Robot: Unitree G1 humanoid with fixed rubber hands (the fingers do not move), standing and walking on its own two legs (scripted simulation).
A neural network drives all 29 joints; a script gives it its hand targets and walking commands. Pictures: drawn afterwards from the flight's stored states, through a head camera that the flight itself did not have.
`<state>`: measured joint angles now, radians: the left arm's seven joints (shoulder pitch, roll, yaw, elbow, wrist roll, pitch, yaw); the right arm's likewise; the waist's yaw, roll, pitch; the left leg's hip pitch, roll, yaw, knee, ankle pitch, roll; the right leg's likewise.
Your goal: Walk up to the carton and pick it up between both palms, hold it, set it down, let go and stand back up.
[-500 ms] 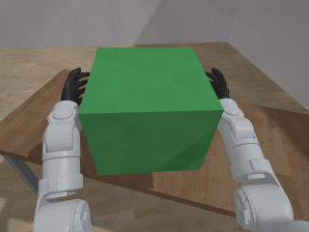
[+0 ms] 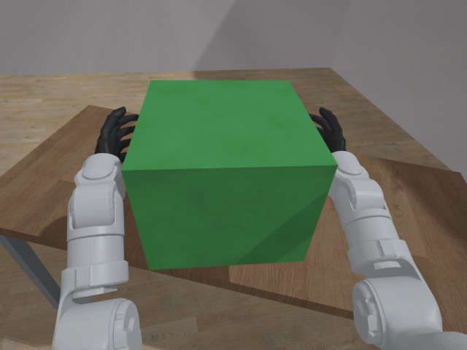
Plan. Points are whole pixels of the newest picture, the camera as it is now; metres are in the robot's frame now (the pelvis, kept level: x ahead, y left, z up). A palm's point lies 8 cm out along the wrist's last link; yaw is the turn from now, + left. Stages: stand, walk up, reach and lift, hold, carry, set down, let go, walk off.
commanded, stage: hold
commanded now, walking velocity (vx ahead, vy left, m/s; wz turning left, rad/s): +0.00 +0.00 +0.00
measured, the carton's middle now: (224, 167) +0.39 +0.01 +0.13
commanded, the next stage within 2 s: none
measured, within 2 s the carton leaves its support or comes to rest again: neither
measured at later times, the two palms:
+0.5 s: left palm (115, 152) +0.36 +0.19 +0.18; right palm (333, 146) +0.38 -0.18 +0.19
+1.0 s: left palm (111, 149) +0.37 +0.19 +0.18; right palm (325, 146) +0.39 -0.17 +0.18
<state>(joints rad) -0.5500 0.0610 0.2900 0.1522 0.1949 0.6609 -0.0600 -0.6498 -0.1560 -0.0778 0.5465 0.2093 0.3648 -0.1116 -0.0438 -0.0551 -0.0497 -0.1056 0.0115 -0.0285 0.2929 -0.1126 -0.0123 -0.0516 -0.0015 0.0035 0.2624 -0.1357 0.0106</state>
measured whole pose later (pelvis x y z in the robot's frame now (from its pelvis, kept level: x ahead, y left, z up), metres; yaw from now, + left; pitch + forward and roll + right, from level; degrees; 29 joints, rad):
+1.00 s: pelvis +0.01 +0.00 +0.00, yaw +0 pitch -2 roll +0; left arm -0.55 0.06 0.29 0.17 0.18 0.63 -0.04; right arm -0.67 -0.18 -0.04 0.57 0.23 0.34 -0.12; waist -0.02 -0.02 -0.08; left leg -0.13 0.02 -0.03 0.29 -0.13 -0.02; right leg -0.07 0.00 0.00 0.25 -0.15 0.00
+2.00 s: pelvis +0.01 +0.00 +0.00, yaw +0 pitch -6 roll -1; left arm -0.54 0.05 0.31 0.16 0.22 0.67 -0.09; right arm -0.64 -0.17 -0.03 0.57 0.23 0.36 -0.13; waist -0.06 -0.07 -0.06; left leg -0.06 0.02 -0.03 0.30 -0.14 -0.01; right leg 0.00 0.00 0.00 0.25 -0.15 0.01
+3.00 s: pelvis +0.02 +0.00 +0.00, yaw +0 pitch -2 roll +0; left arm -0.58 0.06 0.29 0.20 0.18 0.61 -0.04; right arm -0.67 -0.17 -0.06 0.58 0.20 0.33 -0.12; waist -0.03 -0.02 -0.08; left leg -0.12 0.01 -0.04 0.29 -0.13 -0.02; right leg -0.06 0.00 -0.01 0.25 -0.15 0.00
